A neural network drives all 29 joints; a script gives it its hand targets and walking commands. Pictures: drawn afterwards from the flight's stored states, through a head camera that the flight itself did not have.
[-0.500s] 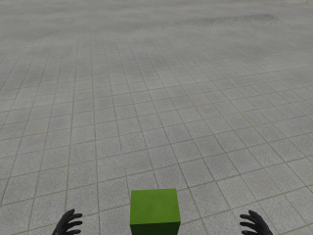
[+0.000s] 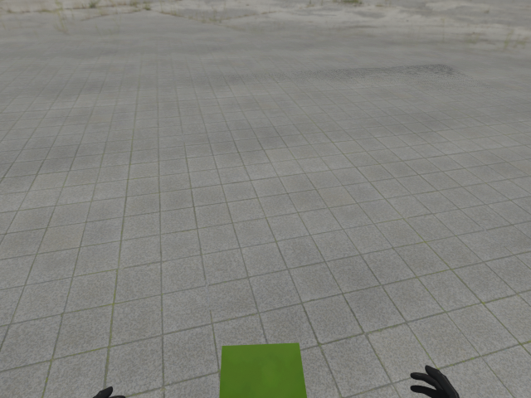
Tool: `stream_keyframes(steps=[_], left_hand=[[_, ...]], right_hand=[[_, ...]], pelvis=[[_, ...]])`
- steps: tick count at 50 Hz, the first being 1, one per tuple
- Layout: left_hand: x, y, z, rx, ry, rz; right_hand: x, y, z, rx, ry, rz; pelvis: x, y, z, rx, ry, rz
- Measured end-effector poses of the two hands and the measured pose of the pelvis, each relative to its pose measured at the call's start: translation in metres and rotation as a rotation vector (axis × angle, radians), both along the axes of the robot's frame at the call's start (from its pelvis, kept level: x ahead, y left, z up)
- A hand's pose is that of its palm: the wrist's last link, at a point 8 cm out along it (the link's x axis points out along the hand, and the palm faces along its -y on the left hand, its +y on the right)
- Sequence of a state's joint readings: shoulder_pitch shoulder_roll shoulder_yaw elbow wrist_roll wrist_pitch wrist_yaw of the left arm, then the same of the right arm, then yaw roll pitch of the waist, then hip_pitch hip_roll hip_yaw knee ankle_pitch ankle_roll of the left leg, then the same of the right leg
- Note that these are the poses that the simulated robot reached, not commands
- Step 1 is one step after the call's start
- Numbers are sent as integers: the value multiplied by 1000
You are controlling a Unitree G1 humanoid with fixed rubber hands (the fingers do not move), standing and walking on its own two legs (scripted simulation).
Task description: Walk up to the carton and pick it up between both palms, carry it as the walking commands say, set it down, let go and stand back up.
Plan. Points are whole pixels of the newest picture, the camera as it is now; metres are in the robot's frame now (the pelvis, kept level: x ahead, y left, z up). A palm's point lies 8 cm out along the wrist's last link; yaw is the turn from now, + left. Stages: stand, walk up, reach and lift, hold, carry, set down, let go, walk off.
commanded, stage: stand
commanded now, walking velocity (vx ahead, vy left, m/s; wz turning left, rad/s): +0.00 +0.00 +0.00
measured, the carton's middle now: (261, 391) +0.41 +0.04 -0.63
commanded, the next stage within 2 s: none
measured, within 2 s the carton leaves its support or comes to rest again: neither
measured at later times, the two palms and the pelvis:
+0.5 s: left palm out of the picture +0.07 +0.29 -0.09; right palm out of the picture +0.13 -0.24 -0.07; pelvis -0.01 +0.00 +0.00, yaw +0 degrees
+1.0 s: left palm out of the picture +0.04 +0.30 -0.10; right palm out of the picture +0.11 -0.24 -0.08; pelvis -0.02 +0.01 +0.00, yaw +0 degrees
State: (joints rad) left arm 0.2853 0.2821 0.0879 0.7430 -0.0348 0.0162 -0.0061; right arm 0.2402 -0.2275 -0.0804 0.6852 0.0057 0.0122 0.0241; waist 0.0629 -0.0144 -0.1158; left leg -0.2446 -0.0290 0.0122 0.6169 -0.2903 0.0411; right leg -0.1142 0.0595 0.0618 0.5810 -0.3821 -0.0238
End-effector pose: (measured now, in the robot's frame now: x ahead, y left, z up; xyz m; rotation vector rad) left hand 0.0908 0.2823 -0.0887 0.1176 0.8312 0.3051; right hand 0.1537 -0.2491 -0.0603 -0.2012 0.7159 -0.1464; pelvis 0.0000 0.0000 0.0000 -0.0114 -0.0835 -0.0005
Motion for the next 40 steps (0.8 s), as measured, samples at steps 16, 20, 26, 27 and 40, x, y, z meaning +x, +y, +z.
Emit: stream_keyframes(steps=[16,20,26,27,40], left_hand=[[-14,5,-1,10,17,9],[-18,6,-2,11,22,11],[-23,8,-3,10,31,15],[-24,9,-3,10,33,15],[-41,13,-8,9,78,22]], right_hand=[[-12,4,-7,14,13,-5],[-14,4,-9,17,19,-7],[-20,5,-11,18,27,-10],[-20,5,-12,18,28,-10],[-35,7,-16,17,63,-16]], pelvis=[[-7,3,0,-4,-9,0],[-9,3,0,-5,-11,0],[-12,4,0,-6,-15,0],[-12,5,0,-7,-16,0],[-20,7,2,-11,-19,0]])
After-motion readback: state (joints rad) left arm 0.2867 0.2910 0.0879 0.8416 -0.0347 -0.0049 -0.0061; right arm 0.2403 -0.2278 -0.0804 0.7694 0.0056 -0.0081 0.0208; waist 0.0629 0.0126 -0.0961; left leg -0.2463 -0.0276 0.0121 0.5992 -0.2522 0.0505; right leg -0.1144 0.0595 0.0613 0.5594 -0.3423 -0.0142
